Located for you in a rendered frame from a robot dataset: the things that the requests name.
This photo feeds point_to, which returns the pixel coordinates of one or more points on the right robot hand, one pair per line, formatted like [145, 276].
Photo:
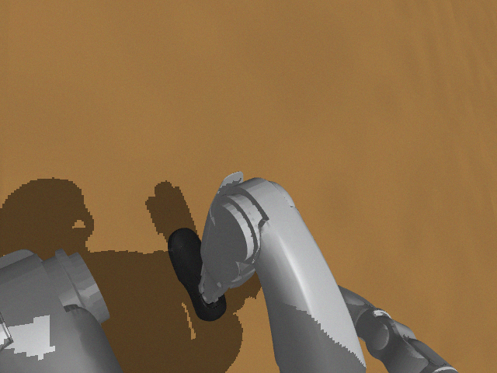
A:
[356, 304]

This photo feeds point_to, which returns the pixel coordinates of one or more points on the right robot foot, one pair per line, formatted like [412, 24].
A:
[184, 252]

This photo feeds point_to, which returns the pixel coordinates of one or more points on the right robot arm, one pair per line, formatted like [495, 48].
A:
[396, 346]

